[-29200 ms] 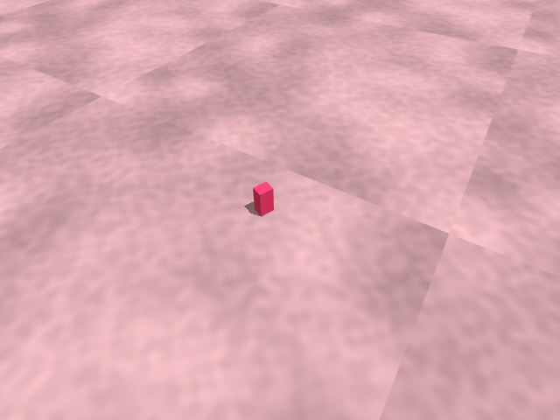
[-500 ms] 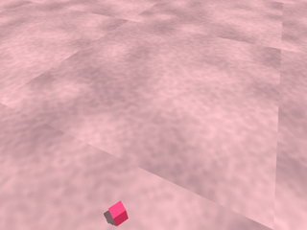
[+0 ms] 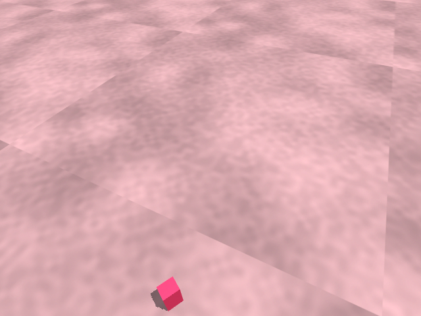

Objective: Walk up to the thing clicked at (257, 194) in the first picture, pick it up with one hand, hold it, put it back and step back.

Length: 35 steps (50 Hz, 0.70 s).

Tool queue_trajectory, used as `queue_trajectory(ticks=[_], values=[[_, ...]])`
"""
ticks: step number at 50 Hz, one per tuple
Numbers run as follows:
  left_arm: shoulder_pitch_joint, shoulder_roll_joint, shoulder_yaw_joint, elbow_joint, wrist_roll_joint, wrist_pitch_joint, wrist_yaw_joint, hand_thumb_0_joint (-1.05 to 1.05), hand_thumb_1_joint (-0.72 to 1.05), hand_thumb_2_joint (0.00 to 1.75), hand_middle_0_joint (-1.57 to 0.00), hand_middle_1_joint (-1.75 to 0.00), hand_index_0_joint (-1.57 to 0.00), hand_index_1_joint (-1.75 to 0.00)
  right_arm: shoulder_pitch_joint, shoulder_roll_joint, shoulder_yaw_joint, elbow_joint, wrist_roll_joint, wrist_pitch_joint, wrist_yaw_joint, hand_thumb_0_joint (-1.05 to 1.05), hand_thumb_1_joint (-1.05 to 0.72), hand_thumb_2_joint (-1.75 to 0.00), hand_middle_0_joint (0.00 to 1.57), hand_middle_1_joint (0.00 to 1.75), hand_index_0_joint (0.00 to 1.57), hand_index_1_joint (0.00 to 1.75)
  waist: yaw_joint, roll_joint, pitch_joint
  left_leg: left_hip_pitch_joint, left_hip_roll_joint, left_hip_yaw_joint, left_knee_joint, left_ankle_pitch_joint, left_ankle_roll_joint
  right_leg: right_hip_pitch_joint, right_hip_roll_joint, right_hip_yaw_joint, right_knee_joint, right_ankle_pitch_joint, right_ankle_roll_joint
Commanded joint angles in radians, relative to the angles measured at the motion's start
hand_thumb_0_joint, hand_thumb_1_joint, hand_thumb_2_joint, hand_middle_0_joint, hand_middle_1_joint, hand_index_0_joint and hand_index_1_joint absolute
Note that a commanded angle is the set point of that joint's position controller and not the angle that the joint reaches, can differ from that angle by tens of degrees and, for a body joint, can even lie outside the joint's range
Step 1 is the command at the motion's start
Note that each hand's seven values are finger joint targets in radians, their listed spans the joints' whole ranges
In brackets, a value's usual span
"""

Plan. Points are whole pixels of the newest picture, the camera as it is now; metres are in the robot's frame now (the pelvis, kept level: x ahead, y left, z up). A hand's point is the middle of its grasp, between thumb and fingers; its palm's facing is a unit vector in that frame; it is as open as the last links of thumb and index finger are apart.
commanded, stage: stand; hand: left
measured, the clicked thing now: (170, 294) +0.40 +0.20 -0.70
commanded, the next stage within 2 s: step back in 1.32 s
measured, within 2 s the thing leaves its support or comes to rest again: neither
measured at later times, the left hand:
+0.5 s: hand out of the picture +0.08 +0.24 -0.15, palm faces -0.03 -0.94 -0.34, open 7.4 cm
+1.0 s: hand out of the picture +0.11 +0.24 -0.15, palm faces -0.03 -0.94 -0.33, open 7.4 cm
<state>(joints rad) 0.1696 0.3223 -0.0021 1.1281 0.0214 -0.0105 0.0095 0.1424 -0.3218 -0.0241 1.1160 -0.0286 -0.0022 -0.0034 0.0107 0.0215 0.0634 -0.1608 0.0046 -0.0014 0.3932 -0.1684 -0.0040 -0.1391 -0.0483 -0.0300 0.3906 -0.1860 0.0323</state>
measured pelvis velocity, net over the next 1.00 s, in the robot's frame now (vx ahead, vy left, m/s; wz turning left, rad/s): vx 0.03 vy -0.01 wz -0.02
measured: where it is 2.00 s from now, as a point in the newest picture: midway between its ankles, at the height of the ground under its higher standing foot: outside the picture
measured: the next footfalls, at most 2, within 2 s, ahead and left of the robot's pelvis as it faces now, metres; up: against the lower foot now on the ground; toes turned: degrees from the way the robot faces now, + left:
none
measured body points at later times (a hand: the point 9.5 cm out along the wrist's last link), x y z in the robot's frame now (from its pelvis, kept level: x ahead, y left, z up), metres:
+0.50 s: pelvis +0.01 -0.01 +0.00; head +0.02 -0.01 +0.45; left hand +0.08 +0.29 -0.13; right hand +0.07 -0.30 -0.14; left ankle +0.03 +0.12 -0.74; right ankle +0.02 -0.14 -0.74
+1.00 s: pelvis +0.03 -0.01 +0.00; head +0.03 -0.01 +0.45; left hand +0.11 +0.28 -0.13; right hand +0.10 -0.31 -0.13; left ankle +0.03 +0.12 -0.74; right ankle +0.02 -0.14 -0.74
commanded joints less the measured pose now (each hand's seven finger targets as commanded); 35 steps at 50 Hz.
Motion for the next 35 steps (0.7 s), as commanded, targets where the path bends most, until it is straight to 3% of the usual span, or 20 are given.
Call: queue_trajectory(ticks=[1, 18, 35], values=[[-0.051, 0.21, 0.042, -0.041, 0.0, -0.023, 0.017, 0.0, 0.9, 0.9, -0.2, -0.3, -0.2, -0.3, -0.034, -0.188, -0.028, -0.045, 0.006, -0.019, -0.009, 0.0, -0.9, -0.9, 0.2, 0.3, 0.2, 0.3, -0.007, -0.021, -0.042, -0.001, 0.097, -0.092, -0.101, -0.025, 0.021, -0.007, -0.082, 0.093, -0.102, -0.007, -0.037], [-0.074, 0.215, 0.047, -0.014, -0.003, -0.015, 0.009, 0.0, 0.9, 0.9, -0.2, -0.3, -0.2, -0.3, -0.05, -0.208, -0.018, -0.023, 0.01, -0.02, -0.012, 0.0, -0.9, -0.9, 0.2, 0.3, 0.2, 0.3, -0.004, -0.013, -0.038, 0.004, 0.114, -0.092, -0.133, -0.032, 0.017, 0.011, -0.081, 0.093, -0.108, 0.009, -0.042], [-0.09, 0.214, 0.05, -0.023, -0.007, -0.019, 0.009, 0.0, 0.9, 0.9, -0.2, -0.3, -0.2, -0.3, -0.062, -0.221, -0.02, -0.019, 0.012, -0.025, -0.013, 0.0, -0.9, -0.9, 0.2, 0.3, 0.2, 0.3, -0.007, -0.019, -0.097, 0.078, 0.128, -0.071, -0.102, 0.159, 0.014, 0.049, -0.089, 0.09, -0.104, 0.171, -0.037]])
